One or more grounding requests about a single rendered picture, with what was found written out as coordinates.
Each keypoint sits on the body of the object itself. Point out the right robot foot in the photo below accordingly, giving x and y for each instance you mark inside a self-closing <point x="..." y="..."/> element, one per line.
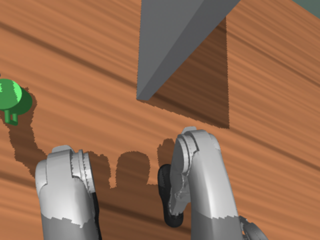
<point x="164" y="188"/>

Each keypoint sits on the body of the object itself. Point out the right robot hand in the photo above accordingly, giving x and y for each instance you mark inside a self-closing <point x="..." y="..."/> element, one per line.
<point x="251" y="231"/>

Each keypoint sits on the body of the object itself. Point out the mug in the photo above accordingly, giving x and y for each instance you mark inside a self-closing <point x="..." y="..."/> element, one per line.
<point x="14" y="100"/>

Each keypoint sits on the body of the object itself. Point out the left robot foot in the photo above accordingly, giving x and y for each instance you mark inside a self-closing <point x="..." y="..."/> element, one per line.
<point x="96" y="218"/>

